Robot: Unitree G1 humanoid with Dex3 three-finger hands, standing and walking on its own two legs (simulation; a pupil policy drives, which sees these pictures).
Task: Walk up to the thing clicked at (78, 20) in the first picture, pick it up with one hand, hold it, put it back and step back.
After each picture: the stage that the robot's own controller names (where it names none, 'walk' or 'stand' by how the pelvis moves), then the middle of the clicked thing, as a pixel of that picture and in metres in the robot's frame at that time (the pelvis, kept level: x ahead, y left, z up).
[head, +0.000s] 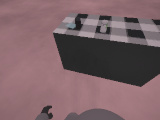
stand; (77, 23) +0.99 +0.20 +0.05
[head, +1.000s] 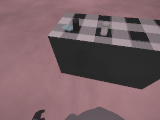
walk; (75, 25) +0.88 +0.18 +0.06
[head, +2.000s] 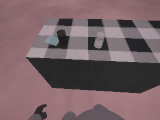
walk; (62, 38) +0.61 +0.24 +0.06
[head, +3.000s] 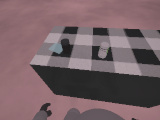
stand; (65, 46) +0.54 +0.24 +0.06
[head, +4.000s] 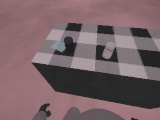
stand; (69, 45) +0.54 +0.20 +0.06
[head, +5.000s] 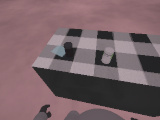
stand; (68, 50) +0.52 +0.21 +0.05
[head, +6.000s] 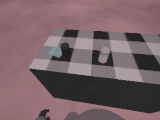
stand; (65, 50) +0.51 +0.23 +0.05
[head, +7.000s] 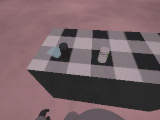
stand; (64, 50) +0.50 +0.24 +0.05
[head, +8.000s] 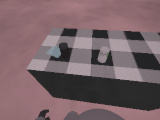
rise first; (64, 50) +0.50 +0.24 +0.05
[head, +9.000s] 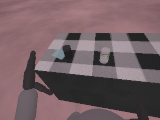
rise first; (67, 52) +0.51 +0.26 +0.06
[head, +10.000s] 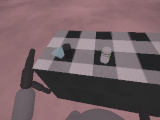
go down; (67, 51) +0.50 +0.26 +0.06
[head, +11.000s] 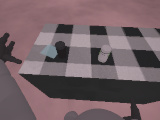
go down; (61, 50) +0.47 +0.23 +0.07
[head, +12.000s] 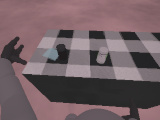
approach; (62, 52) +0.49 +0.23 +0.07
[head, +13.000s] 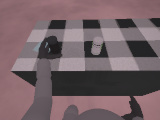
close; (53, 45) +0.50 +0.26 +0.09
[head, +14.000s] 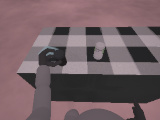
lift; (60, 58) +0.40 +0.21 +0.09
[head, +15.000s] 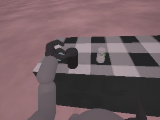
lift; (72, 58) +0.34 +0.14 +0.19
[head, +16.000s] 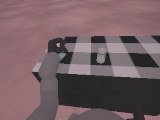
hold; (101, 113) +0.33 -0.14 -0.73
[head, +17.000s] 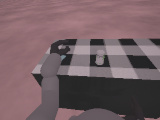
hold; out of the picture +0.28 -0.14 -0.73
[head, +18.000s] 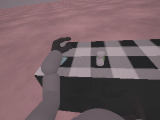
hold; out of the picture +0.24 -0.14 -0.73
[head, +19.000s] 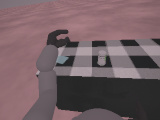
hold; out of the picture +0.21 -0.15 -0.73
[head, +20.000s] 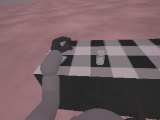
hold; out of the picture +0.18 -0.15 -0.73
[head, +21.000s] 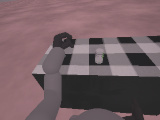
crouch; out of the picture +0.17 -0.15 -0.73
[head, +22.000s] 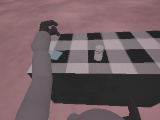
crouch; out of the picture +0.18 -0.16 -0.74
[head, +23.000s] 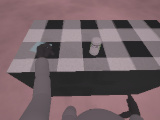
lower; (94, 111) +0.16 -0.15 -0.71
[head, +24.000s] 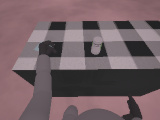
lower; (96, 112) +0.18 -0.15 -0.71
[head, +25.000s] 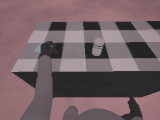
lower; (96, 113) +0.17 -0.16 -0.71
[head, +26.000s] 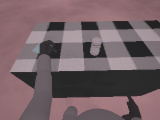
lower; (95, 111) +0.18 -0.15 -0.71
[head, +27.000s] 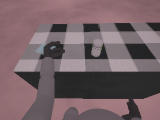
open; (96, 113) +0.19 -0.15 -0.71
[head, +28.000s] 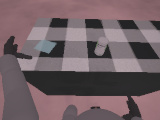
sink last; (95, 109) +0.18 -0.17 -0.71
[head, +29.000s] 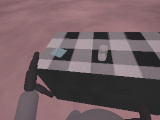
sink last; out of the picture +0.21 -0.13 -0.73
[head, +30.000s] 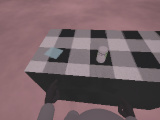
stand; (98, 117) +0.18 -0.15 -0.74
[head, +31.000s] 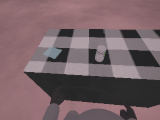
stand; (98, 115) +0.19 -0.14 -0.74
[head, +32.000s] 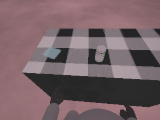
stand; (98, 115) +0.19 -0.14 -0.74
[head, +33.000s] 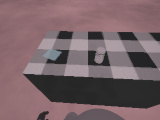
walk; (97, 117) +0.20 -0.15 -0.74
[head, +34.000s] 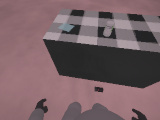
walk; (98, 89) +0.46 -0.18 -0.73
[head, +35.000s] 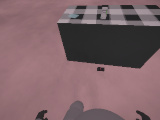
stand; (100, 69) +0.87 -0.12 -0.73
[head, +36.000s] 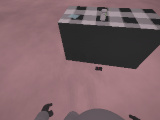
stand; (98, 68) +0.90 -0.17 -0.74
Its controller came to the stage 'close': yes
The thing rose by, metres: 0.21
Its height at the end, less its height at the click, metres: -0.80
